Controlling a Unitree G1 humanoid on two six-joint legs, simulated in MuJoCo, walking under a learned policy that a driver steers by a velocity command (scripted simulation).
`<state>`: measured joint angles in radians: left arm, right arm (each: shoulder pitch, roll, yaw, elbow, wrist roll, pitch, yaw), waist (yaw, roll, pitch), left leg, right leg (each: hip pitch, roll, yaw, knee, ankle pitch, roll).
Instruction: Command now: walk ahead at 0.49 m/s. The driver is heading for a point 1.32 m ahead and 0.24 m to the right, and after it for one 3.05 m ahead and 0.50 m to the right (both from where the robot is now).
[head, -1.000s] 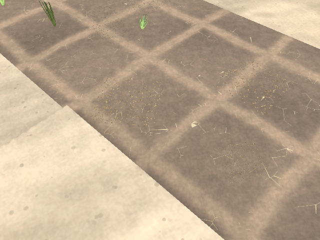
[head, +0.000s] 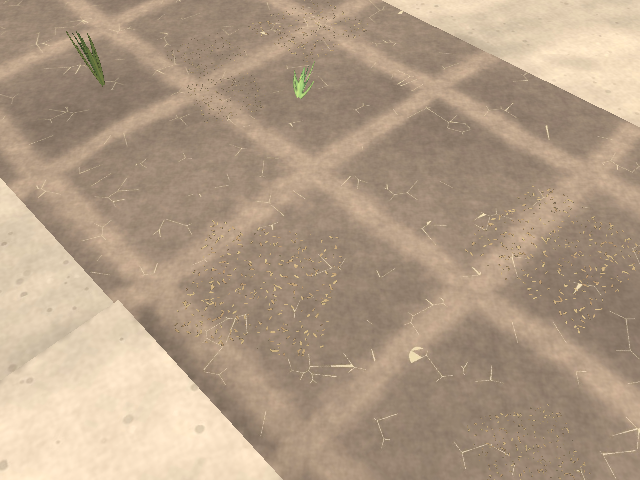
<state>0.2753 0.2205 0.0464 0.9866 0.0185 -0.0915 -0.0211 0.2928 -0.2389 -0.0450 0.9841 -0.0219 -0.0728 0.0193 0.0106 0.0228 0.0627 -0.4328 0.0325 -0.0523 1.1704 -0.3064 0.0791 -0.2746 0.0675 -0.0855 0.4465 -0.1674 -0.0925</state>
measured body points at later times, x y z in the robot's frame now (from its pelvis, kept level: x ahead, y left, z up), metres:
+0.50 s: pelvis +0.30 +0.06 -0.01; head +0.33 +0.07 +0.44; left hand +0.25 +0.30 -0.16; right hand +0.46 -0.18 -0.13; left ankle +0.37 +0.15 -0.74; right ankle +0.12 -0.07 -0.65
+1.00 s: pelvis +0.61 +0.01 -0.08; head +0.64 -0.01 +0.36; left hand +0.87 +0.19 -0.17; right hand +0.51 -0.24 -0.23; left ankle +0.39 +0.15 -0.71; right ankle +0.71 -0.09 -0.82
